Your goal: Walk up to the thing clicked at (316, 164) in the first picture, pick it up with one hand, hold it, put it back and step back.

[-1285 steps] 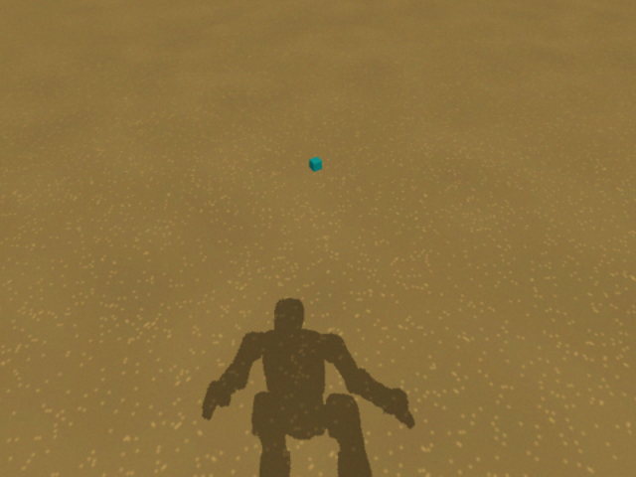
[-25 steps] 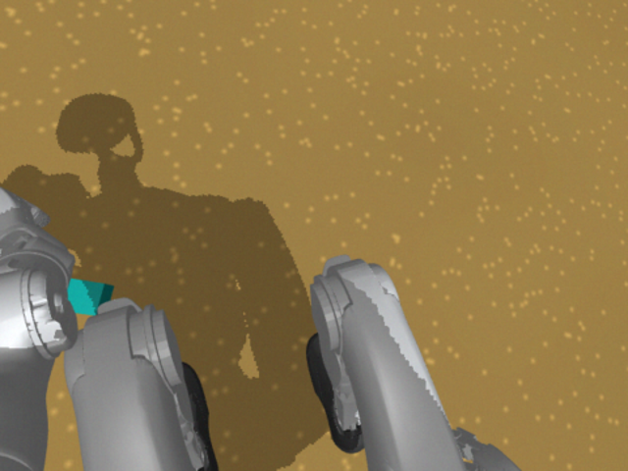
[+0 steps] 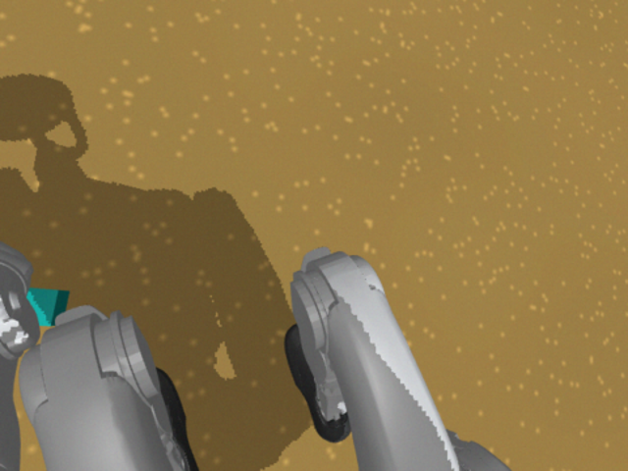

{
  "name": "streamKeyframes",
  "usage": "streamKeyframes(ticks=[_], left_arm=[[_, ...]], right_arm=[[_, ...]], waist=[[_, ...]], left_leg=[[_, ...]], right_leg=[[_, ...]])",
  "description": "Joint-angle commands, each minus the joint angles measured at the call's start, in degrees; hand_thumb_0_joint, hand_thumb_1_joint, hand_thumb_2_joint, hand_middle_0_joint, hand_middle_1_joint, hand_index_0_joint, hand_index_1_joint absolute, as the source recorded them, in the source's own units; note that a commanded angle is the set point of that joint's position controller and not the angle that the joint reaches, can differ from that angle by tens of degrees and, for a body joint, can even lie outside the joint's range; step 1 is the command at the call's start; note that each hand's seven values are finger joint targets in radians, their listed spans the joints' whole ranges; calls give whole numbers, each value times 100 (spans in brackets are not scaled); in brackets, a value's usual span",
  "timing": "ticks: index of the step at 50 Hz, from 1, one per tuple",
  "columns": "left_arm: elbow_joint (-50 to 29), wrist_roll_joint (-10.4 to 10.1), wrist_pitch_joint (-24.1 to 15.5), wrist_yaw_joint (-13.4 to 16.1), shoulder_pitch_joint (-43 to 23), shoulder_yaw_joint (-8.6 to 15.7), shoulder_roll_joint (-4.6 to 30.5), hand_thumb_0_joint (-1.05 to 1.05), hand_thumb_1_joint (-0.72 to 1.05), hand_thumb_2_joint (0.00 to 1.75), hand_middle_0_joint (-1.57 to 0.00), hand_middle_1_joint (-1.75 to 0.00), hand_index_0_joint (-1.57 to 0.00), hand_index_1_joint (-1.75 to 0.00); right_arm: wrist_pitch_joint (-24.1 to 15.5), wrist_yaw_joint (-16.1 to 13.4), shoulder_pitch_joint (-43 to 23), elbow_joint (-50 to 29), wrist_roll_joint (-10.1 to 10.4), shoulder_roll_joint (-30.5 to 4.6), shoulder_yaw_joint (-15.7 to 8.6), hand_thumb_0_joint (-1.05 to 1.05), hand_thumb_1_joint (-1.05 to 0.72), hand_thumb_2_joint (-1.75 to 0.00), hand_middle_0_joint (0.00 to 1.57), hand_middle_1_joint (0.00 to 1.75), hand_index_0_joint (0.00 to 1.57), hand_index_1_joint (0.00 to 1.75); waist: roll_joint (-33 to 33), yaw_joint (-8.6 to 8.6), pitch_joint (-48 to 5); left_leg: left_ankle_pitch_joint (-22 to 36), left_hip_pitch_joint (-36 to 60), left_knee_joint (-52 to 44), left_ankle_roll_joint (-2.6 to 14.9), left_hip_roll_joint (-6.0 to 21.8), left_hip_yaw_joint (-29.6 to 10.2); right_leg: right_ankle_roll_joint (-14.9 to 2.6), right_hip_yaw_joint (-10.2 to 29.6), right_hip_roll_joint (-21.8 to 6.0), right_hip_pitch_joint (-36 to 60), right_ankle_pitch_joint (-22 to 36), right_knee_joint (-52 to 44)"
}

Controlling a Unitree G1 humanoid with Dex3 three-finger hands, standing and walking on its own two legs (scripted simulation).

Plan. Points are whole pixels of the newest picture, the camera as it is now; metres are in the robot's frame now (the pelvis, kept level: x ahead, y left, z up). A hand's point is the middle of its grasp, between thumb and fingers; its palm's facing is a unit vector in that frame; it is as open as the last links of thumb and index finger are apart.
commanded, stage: rest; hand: left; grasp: from above
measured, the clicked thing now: (40, 306) +0.33 +0.29 -0.28
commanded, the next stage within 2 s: open in 1.12 s
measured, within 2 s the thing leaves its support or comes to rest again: neither
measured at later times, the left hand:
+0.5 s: hand out of the picture +0.42 +0.33 -0.22, palm faces -0.23 -0.37 -0.90, open 4.4 cm
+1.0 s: hand out of the picture +0.42 +0.33 -0.24, palm faces -0.24 -0.37 -0.90, open 4.4 cm
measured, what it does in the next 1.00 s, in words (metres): stands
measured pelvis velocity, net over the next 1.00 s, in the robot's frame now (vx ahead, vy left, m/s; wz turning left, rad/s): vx -0.01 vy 0.01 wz -0.05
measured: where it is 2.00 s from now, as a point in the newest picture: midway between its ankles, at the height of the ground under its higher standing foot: (252, 427)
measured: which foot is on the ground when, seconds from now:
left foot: down 0.00-1.00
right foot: down 0.00-1.00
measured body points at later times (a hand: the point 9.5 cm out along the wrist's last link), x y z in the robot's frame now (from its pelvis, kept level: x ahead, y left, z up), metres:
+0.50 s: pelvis +0.00 +0.00 +0.00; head +0.26 +0.09 +0.35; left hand +0.43 +0.34 -0.17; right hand +0.02 -0.24 -0.07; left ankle +0.08 +0.14 -0.27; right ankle +0.10 -0.11 -0.27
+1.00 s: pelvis -0.01 +0.01 +0.00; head +0.27 +0.11 +0.34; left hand +0.43 +0.35 -0.19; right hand +0.01 -0.23 -0.05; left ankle +0.08 +0.14 -0.27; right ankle +0.10 -0.11 -0.27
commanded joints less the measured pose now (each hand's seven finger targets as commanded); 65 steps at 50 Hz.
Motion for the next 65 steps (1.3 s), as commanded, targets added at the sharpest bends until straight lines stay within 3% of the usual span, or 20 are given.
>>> streamKeyframes(ticks=[1, 3, 7, 8, 16, 21, 22, 24, 25, 27, 31, 34, 35, 39, 43, 49, 55, 58, 61, 65], left_arm=[[-553, 100, -105, 283, -1586, -218, 1444, 0, 71, 23, -112, -29, -115, -26], [-453, 78, -128, 300, -1392, -52, 1589, 0, 71, 22, -111, -28, -115, -25], [-459, 75, -184, 272, -1515, -289, 1506, 0, 71, 20, -110, -28, -115, -24], [-369, 117, -186, 322, -1346, -98, 1673, 0, 70, 19, -110, -27, -114, -23], [-384, 69, -221, 479, -1583, -202, 1745, 0, 73, 18, -112, -27, -116, -22], [-236, 33, -220, 473, -1437, -249, 1816, 0, 73, 15, -111, -25, -116, -20], [-213, 22, -230, 491, -1323, -135, 1873, 0, 72, 14, -110, -25, -115, -20], [-259, 32, -200, 434, -1492, -293, 1881, 0, 73, 15, -110, -27, -115, -22], [-206, -4, -196, 449, -1314, -182, 1900, 0, 72, 16, -111, -25, -115, -20], [-287, 3, -207, 440, -1493, -342, 1891, 0, 74, 16, -113, -24, -117, -20], [-262, -39, -214, 508, -1359, -176, 2073, 0, 72, 14, -112, -22, -116, -18], [-244, -29, -191, 499, -1506, -284, 2017, 0, 75, 14, -113, -22, -117, -18], [-205, -58, -196, 521, -1414, -182, 2081, 0, 75, 14, -113, -22, -117, -17], [-213, 0, -195, 489, -1544, -365, 2092, 0, 75, 12, -111, -23, -116, -18], [-197, -60, -194, 522, -1433, -335, 2152, 0, 74, 13, -113, -19, -117, -15], [-217, -66, -174, 513, -1497, -547, 2058, 0, 76, 11, -114, -19, -118, -15], [-219, -146, -153, 594, -1380, -461, 2131, 0, 75, 11, -115, -15, -117, -12], [-268, -140, -159, 566, -1466, -652, 2097, 0, 72, 11, -114, -15, -116, -12], [-192, -212, -140, 583, -1310, -524, 2159, 0, 75, 9, -116, -12, -118, -10], [-280, -253, -124, 525, -1427, -717, 2006, 0, 43, 16, -85, -29, -90, -25]], right_arm=[[-90, 1, 1254, 54, -31, -1626, -290, 0, -91, -90, 20, 30, 20, 30], [-101, 9, 1306, 66, -13, -1648, -254, 0, -91, -90, 20, 30, 20, 30], [-196, 22, 1160, 27, -16, -1753, -243, 0, -91, -90, 20, 30, 20, 30], [-192, 23, 1243, 40, 11, -1748, -209, 0, -91, -90, 20, 30, 20, 30], [-241, 116, 1180, -53, -55, -1796, -49, 0, -90, -90, 20, 30, 20, 30], [-296, 117, 1144, -46, -54, -1867, -6, 0, -91, -90, 20, 30, 20, 30], [-293, 120, 1179, -40, -38, -1851, 9, 0, -90, -90, 20, 30, 20, 30], [-334, 131, 1104, -128, -70, -1866, 58, 0, -90, -90, 20, 30, 20, 30], [-331, 121, 1107, -92, -26, -1872, 58, 0, -91, -90, 20, 30, 20, 30], [-348, 122, 1116, -163, -62, -1915, 85, 0, -90, -90, 20, 30, 20, 30], [-362, 99, 1094, -195, -24, -1918, 140, 0, -90, -90, 20, 30, 20, 30], [-355, 120, 1147, -236, -65, -1917, 212, 0, -90, -90, 20, 30, 20, 30], [-364, 104, 1116, -210, -20, -1961, 183, 0, -90, -90, 20, 30, 20, 30], [-383, 91, 1089, -262, -66, -1974, 250, 0, -90, -90, 20, 30, 20, 30], [-423, 73, 992, -303, -30, -2043, 262, 0, -90, -90, 20, 30, 20, 30], [-467, 112, 1010, -363, -45, -2047, 336, 0, -90, -90, 20, 30, 20, 30], [-470, 116, 971, -434, -11, -2129, 380, 0, -90, -90, 20, 30, 20, 30], [-499, 121, 976, -512, -65, -2111, 454, 0, -90, -90, 20, 30, 20, 30], [-511, 113, 973, -471, -21, -2158, 416, 0, -90, -90, 20, 30, 20, 30], [-531, 130, 981, -546, -40, -2104, 490, 0, -90, -90, 20, 30, 20, 30]], waist=[[1858, -247, -3515], [1830, -186, -3554], [2141, -235, -3409], [2197, -181, -3459], [2192, -393, -3251], [2223, -406, -3185], [2239, -329, -3264], [2113, -452, -3167], [2167, -368, -3203], [2156, -519, -3170], [2124, -411, -3130], [2129, -580, -3142], [2205, -470, -3107], [2283, -629, -2941], [2182, -579, -2780], [2278, -684, -2725], [2347, -632, -2741], [2266, -783, -2657], [2236, -664, -2572], [2276, -787, -2632]], left_leg=[[665, 2481, -1082, 287, 4, 679], [741, 2506, -1099, 286, 14, 665], [547, 2826, -1198, 205, 60, 545], [598, 2868, -1270, 201, 64, 521], [843, 2808, -1126, 199, 102, 493], [781, 2804, -1159, 190, 90, 493], [817, 2847, -1186, 181, 100, 474], [752, 2794, -1083, 205, 97, 482], [764, 2828, -1146, 190, 113, 448], [769, 2834, -1096, 201, 108, 448], [721, 2688, -1124, 212, 116, 431], [863, 2808, -1102, 200, 135, 400], [827, 2803, -1155, 185, 144, 379], [629, 2823, -1197, 170, 142, 349], [539, 2741, -1216, 176, 154, 298], [646, 2968, -1268, 119, 190, 191], [781, 3058, -1316, 91, 232, 133], [796, 2958, -1163, 138, 197, 236], [654, 2854, -1239, 137, 206, 208], [776, 3118, -1308, 87, 236, 95]], right_leg=[[-233, -459, 111, 1940, 1065, -1592], [-222, -458, 141, 2080, 1126, -1652], [-269, -619, 135, 1781, 944, -1496], [-278, -647, 149, 1885, 980, -1534], [-244, -688, 146, 2021, 1325, -1483], [-245, -688, 160, 2124, 1282, -1526], [-244, -697, 164, 2201, 1304, -1537], [-223, -703, 159, 2150, 1252, -1530], [-232, -727, 173, 2158, 1250, -1536], [-217, -720, 174, 2209, 1316, -1542], [-216, -699, 200, 2335, 1265, -1612], [-210, -753, 199, 2398, 1438, -1557], [-222, -771, 194, 2340, 1363, -1565], [-230, -793, 206, 2284, 1215, -1580], [-214, -803, 201, 2239, 1132, -1625], [-210, -906, 168, 2212, 1284, -1494], [-214, -932, 195, 2379, 1417, -1527], [-172, -878, 222, 2523, 1506, -1603], [-188, -916, 228, 2462, 1296, -1686], [-192, -994, 219, 2456, 1447, -1560]])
